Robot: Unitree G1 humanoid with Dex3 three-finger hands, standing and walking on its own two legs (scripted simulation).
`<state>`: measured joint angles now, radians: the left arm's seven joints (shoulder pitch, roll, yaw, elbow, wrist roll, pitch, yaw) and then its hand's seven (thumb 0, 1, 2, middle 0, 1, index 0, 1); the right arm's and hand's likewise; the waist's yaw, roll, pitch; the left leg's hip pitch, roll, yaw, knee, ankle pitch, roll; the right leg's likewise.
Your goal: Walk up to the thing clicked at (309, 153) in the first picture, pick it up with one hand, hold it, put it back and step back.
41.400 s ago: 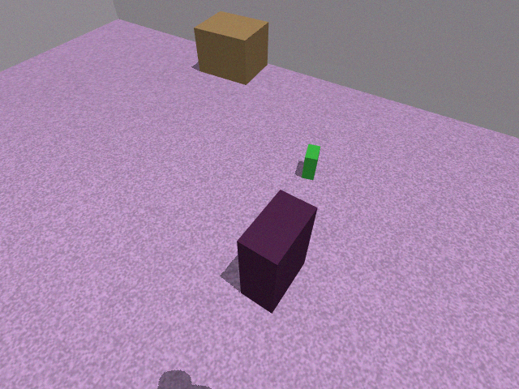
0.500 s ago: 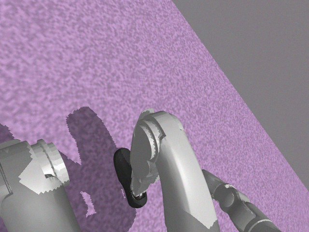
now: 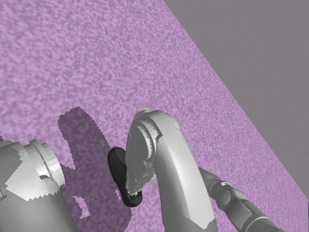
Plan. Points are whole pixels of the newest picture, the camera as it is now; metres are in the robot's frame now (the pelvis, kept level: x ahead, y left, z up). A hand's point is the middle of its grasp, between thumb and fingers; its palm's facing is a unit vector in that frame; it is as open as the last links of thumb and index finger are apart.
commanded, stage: lower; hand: left
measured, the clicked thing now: out of the picture +0.47 +0.30 -0.21
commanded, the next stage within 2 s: loosen in 0.02 s
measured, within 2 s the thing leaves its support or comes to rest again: neither
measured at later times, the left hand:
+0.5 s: hand out of the picture +0.44 +0.33 -0.18, palm faces +0.54 -0.84 +0.00, open 13.1 cm
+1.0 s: hand out of the picture +0.41 +0.39 -0.09, palm faces +0.52 -0.85 -0.05, open 17.4 cm
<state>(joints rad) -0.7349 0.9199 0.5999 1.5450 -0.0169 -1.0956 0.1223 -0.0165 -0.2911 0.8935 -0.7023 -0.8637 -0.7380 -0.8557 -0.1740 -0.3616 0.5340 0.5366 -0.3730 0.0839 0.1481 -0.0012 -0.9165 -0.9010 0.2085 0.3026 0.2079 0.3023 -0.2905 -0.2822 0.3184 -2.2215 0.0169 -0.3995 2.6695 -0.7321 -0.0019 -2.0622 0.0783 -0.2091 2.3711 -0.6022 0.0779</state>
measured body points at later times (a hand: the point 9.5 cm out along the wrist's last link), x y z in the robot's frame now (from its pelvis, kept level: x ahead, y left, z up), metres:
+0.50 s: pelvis +0.00 +0.00 +0.00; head +0.23 +0.20 +0.32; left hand +0.40 +0.37 -0.18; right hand +0.16 -0.24 -0.03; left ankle +0.08 +0.12 -0.25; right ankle +0.15 -0.14 -0.25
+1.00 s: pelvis +0.00 +0.00 +0.01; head +0.19 +0.20 +0.37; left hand +0.38 +0.44 -0.09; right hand +0.18 -0.24 -0.02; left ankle +0.08 +0.12 -0.25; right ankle +0.15 -0.14 -0.25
